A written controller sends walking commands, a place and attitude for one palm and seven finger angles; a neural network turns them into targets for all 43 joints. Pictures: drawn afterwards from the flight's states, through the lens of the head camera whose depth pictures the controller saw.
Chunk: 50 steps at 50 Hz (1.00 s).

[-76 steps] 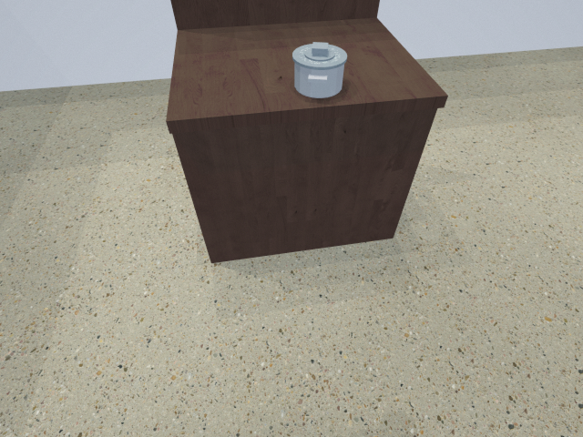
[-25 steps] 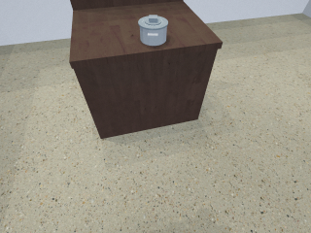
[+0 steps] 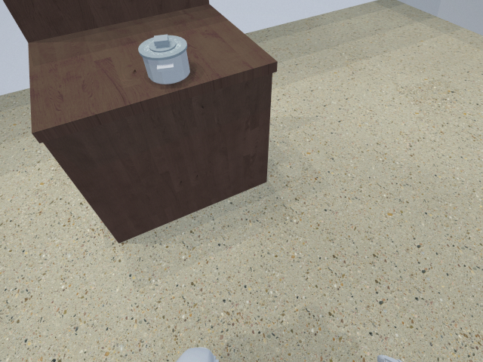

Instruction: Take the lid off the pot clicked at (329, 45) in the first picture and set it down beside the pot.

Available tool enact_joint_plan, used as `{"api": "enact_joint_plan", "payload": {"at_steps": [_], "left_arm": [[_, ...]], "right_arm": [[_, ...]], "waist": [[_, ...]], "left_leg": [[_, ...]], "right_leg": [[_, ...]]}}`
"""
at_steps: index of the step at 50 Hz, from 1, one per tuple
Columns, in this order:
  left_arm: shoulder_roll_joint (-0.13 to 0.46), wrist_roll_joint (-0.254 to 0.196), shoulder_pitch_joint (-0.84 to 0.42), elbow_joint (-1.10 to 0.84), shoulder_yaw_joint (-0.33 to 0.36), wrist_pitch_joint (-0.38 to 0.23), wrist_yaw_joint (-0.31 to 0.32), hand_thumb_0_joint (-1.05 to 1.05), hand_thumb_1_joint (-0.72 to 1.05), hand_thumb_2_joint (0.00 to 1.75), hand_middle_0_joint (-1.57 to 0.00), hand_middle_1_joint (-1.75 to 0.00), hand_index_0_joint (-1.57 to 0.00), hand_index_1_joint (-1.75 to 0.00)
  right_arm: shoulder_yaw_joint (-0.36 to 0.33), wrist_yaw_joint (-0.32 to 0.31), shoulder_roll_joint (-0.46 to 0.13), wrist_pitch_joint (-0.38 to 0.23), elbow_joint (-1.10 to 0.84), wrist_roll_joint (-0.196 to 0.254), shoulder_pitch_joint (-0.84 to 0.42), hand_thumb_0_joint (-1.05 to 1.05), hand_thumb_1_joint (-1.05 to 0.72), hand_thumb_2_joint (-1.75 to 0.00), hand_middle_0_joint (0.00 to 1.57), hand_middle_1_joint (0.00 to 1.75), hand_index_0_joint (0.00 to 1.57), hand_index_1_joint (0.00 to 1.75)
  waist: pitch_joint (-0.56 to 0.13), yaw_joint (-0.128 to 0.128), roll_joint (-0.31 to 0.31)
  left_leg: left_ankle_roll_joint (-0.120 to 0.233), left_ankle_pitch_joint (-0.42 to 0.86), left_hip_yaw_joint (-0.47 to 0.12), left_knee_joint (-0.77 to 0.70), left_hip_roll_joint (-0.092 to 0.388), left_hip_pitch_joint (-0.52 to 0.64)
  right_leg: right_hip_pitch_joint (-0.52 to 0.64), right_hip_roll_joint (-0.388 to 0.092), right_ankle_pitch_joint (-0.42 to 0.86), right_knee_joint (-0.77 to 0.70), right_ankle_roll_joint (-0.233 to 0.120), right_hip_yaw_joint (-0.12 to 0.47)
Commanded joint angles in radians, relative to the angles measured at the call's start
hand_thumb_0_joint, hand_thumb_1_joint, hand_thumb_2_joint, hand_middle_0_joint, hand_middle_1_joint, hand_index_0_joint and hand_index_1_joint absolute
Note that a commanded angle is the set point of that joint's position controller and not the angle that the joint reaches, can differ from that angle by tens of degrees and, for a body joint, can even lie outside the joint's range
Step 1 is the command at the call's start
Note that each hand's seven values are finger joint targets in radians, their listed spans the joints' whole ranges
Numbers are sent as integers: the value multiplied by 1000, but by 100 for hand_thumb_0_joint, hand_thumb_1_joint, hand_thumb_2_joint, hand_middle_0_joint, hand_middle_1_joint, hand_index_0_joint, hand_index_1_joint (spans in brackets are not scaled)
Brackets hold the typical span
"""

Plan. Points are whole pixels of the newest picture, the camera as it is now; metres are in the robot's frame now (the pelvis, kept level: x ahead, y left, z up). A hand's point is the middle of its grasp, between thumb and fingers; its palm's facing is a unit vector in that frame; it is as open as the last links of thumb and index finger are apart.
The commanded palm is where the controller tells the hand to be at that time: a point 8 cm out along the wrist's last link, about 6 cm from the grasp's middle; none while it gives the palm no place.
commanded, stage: walk to a spot facing it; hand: left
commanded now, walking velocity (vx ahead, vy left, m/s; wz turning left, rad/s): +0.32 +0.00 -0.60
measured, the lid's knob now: (161, 40) +0.99 +0.37 +0.05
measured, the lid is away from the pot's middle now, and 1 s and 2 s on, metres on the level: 0.00 0.00 0.00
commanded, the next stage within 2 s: none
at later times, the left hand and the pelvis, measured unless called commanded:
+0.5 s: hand (143, 288) +0.28 +0.27 -0.18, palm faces -0.25 -0.95 -0.19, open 7.4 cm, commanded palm none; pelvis +0.16 +0.08 +0.00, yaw -19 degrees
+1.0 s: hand (235, 207) +0.51 +0.09 -0.17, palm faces -0.57 -0.79 -0.23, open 7.2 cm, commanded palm none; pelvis +0.33 -0.03 -0.02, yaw -36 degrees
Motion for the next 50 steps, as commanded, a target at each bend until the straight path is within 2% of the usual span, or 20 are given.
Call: {"api": "enact_joint_plan", "payload": {"at_steps": [1,6,9,10,11,12,13,15,18,21,32,35,37,38,39,40,41,43,46,50], "left_arm": [[202,6,78,-58,55,-22,14,0,90,90,-20,-30,-20,-30],[232,11,22,-78,64,-15,18,0,90,90,-20,-30,-20,-30],[220,5,-59,-99,68,-10,16,0,90,90,-20,-30,-20,-30],[175,-3,-62,-110,63,-10,7,0,90,90,-20,-30,-20,-30],[124,-10,-45,-121,59,-18,-4,0,90,90,-20,-30,-20,-30],[151,3,-65,-126,64,-21,-4,0,90,90,-20,-30,-20,-30],[156,14,-70,-127,69,-22,-13,0,90,90,-20,-30,-20,-30],[150,22,-58,-84,69,-3,-24,0,90,90,-20,-30,-20,-30],[103,20,-55,-78,54,23,-40,0,90,90,-20,-30,-20,-30],[87,17,-87,-81,46,35,-39,0,90,90,-20,-30,-20,-30],[46,7,-392,-148,7,30,-54,0,90,90,-20,-30,-20,-30],[79,9,-289,-118,20,19,-42,0,90,90,-20,-30,-20,-30],[147,15,-66,-56,44,-2,-33,0,90,90,-20,-30,-20,-30],[234,12,33,-38,63,-9,-24,0,90,90,-20,-30,-20,-30],[308,-10,64,-43,74,-9,-7,0,90,90,-20,-30,-20,-30],[308,-25,16,-55,83,6,6,0,90,90,-20,-30,-20,-30],[260,-25,-67,-69,67,6,10,0,90,90,-20,-30,-20,-30],[201,-21,-166,-89,47,-14,11,0,90,90,-20,-30,-20,-30],[188,-3,-180,-91,45,-27,13,0,90,90,-20,-30,-20,-30],[187,-5,-105,-71,57,-40,5,0,90,90,-20,-30,-20,-30]], "right_arm": [[0,-2,-45,-43,-138,3,-127,0,-90,-90,20,30,20,30],[3,-1,-34,-63,-166,19,-115,0,-90,-90,20,30,20,30],[-5,-19,-61,-79,-112,26,79,0,-90,-90,20,30,20,30],[-20,-34,-140,-86,-73,20,222,0,-90,-90,20,30,20,30],[-39,-33,-232,-88,-64,6,318,0,-90,-90,20,30,20,30],[-30,-31,-207,-76,-79,6,285,0,-90,-90,20,30,20,30],[-16,-28,-161,-77,-102,1,220,0,-90,-90,20,30,20,30],[17,-28,-61,-89,-92,5,158,0,-90,-90,20,30,20,30],[33,-36,-19,-114,-52,18,205,0,-90,-90,20,30,20,30],[40,-46,-10,-126,-10,20,287,0,-90,-90,20,30,20,30],[40,-52,-32,-108,92,5,453,0,-90,-90,20,30,20,30],[22,-51,-74,-100,88,8,432,0,-90,-90,20,30,20,30],[19,-44,-92,-98,57,17,375,0,-90,-90,20,30,20,30],[26,-33,-51,-95,34,35,379,0,-90,-90,20,30,20,30],[29,-35,-4,-97,-1,40,379,0,-90,-90,20,30,20,30],[16,-38,-35,-94,-20,28,283,0,-90,-90,20,30,20,30],[14,-29,-17,-93,-30,21,248,0,-90,-90,20,30,20,30],[17,-28,-6,-61,-7,11,270,0,-90,-90,20,30,20,30],[13,-28,16,-34,0,5,289,0,-90,-90,20,30,20,30],[9,-17,20,-38,-49,2,170,0,-90,-90,20,30,20,30]], "waist": [[15,19,-148],[14,7,-188],[-24,-86,-137],[-98,-141,38],[-127,-159,301],[-29,-136,194],[58,-100,78],[115,-40,91],[87,-20,131],[61,-25,110],[114,-100,102],[29,-44,129],[-97,64,126],[-198,107,-25],[-296,75,-163],[-187,67,-34],[-9,26,1],[23,-62,-10],[50,-102,-35],[23,-68,-89]], "left_leg": [[-3,-19,-3,-91,-12,-146],[20,-84,3,-307,-58,59],[32,23,-4,-577,-64,484],[64,-108,-157,-646,88,723],[144,-313,-529,-794,373,768],[198,-384,-613,-858,424,613],[215,-353,-529,-877,375,490],[158,-219,-326,-874,283,348],[76,242,-41,-825,180,382],[48,555,47,-775,185,463],[111,923,234,-702,203,639],[101,1223,278,-492,234,635],[86,1010,289,-149,227,444],[54,363,295,194,146,144],[10,-316,207,565,-10,-113],[49,-237,42,546,41,-161],[48,-124,33,462,87,-168],[25,-43,18,363,121,-55],[3,-35,39,218,117,10],[-18,54,38,94,100,-75]], "right_leg": [[128,-271,-113,-142,-138,369],[35,-259,-40,-94,-134,374],[-219,-154,-83,73,-58,287],[-376,-62,-148,286,-21,185],[-548,24,-391,614,43,-1],[-567,-59,-339,750,53,-34],[-567,-106,-267,816,60,-52],[-538,-150,-132,896,64,-79],[-522,-162,3,900,82,-111],[-582,-162,35,917,84,-141],[-518,-113,20,430,30,-345],[-296,-48,-45,342,-20,-385],[110,-50,9,219,-63,-346],[415,-275,60,165,-172,-39],[523,-551,225,56,-301,490],[401,-527,77,-28,-299,415],[206,-465,109,-64,-157,266],[-40,-390,96,-106,-23,161],[-190,-318,150,-120,-107,50],[-105,-268,211,-98,-82,64]]}}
